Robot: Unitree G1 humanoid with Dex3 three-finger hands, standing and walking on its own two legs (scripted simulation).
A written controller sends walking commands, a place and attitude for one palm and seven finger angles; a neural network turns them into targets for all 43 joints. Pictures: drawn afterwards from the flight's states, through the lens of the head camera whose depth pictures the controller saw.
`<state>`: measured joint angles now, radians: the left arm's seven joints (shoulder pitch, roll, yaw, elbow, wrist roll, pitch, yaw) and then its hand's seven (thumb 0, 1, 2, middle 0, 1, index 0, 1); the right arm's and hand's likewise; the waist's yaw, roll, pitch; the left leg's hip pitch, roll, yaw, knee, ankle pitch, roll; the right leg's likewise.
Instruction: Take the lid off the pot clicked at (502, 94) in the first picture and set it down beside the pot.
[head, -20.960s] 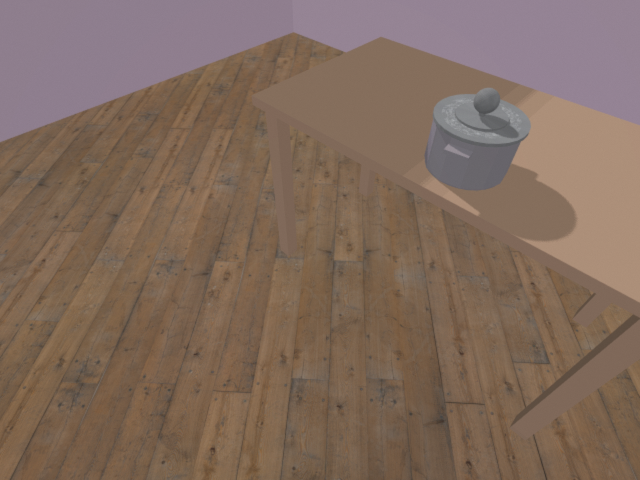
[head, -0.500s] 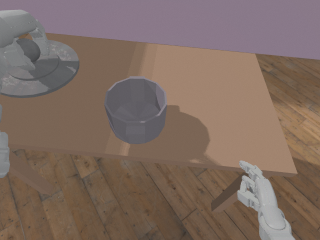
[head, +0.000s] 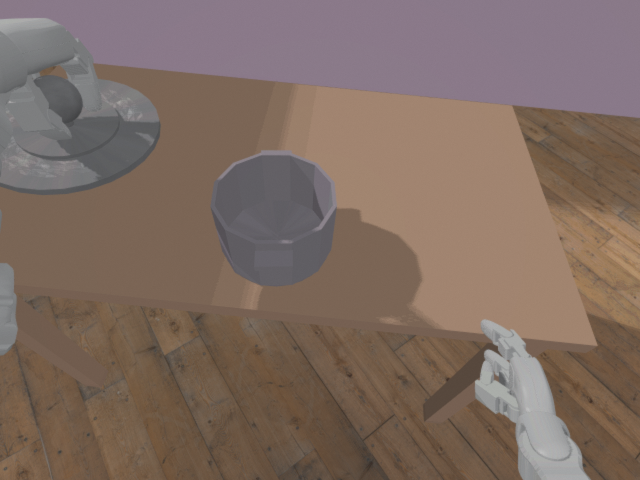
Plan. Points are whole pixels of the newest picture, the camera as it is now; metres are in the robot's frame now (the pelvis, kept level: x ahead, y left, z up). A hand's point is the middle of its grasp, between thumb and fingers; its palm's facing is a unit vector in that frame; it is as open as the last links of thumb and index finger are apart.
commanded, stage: move the lid sideways beside the pot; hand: left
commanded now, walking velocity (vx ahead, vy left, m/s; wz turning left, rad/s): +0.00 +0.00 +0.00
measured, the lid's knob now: (55, 99) +0.46 +0.33 +0.20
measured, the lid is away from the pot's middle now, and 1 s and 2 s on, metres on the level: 0.24 0.23 0.23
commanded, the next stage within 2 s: lower the lid onto the table in 0.42 s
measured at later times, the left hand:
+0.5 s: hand (54, 101) +0.44 +0.32 +0.22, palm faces -0.32 -0.07 -0.95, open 7.1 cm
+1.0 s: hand (65, 128) +0.44 +0.32 +0.18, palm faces -0.39 -0.10 -0.92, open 7.1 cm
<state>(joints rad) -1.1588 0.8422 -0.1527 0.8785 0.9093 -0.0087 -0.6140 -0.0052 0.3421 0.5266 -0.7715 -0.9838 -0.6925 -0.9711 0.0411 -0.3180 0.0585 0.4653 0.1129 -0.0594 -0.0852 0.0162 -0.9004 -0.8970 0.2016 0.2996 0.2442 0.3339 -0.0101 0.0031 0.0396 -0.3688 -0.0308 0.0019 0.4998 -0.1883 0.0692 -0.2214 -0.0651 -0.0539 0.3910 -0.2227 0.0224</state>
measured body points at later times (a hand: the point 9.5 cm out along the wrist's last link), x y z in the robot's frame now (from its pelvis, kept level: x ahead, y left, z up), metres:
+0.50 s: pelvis +0.00 +0.00 +0.00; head +0.05 +0.01 +0.45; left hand +0.45 +0.32 +0.27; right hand +0.25 -0.25 -0.03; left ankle +0.04 +0.07 -0.74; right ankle -0.02 -0.17 -0.74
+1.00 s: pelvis +0.01 -0.01 +0.00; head +0.06 +0.01 +0.44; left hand +0.46 +0.32 +0.23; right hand +0.25 -0.25 -0.03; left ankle +0.04 +0.07 -0.74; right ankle -0.02 -0.17 -0.74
